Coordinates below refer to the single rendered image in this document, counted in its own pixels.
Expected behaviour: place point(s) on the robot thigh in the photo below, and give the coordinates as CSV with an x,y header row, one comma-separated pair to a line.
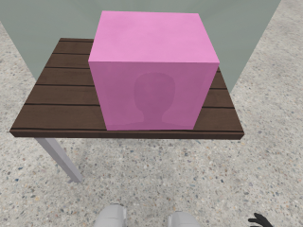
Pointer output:
x,y
182,219
113,215

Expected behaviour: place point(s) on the left robot thigh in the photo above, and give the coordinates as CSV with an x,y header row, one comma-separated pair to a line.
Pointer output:
x,y
113,215

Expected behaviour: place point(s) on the carton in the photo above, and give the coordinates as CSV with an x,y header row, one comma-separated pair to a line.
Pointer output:
x,y
152,70

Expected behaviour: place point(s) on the right robot thigh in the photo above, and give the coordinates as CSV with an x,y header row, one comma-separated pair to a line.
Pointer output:
x,y
182,219

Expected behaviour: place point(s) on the robot right hand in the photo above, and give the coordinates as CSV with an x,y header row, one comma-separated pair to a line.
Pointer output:
x,y
261,220

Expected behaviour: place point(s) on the table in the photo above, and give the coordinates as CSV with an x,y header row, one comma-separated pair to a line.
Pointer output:
x,y
64,103

